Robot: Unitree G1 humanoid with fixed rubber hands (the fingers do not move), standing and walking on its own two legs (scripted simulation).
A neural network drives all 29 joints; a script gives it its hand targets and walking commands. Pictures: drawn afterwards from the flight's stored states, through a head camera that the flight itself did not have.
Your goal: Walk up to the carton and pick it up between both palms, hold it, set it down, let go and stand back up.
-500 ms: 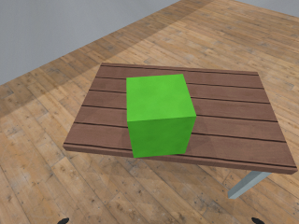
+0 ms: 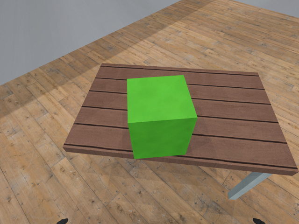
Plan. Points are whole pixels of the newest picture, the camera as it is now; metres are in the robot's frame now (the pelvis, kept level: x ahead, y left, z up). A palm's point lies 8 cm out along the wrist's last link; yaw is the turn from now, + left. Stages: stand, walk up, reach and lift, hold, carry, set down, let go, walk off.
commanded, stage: stand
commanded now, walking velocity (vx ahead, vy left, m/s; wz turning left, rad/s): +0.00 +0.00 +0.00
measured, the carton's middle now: (157, 118) +0.48 +0.01 -0.08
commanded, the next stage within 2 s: walk up in 0.46 s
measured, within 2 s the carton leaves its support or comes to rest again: neither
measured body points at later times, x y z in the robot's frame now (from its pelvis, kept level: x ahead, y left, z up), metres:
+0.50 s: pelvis +0.00 +0.00 +0.00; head +0.02 +0.01 +0.45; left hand +0.08 +0.30 -0.13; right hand +0.09 -0.30 -0.13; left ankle +0.00 +0.12 -0.75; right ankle +0.00 -0.12 -0.75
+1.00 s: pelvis +0.03 +0.07 -0.03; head +0.06 +0.08 +0.42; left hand +0.07 +0.42 -0.14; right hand +0.10 -0.26 -0.14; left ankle +0.08 +0.21 -0.75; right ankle +0.01 -0.08 -0.72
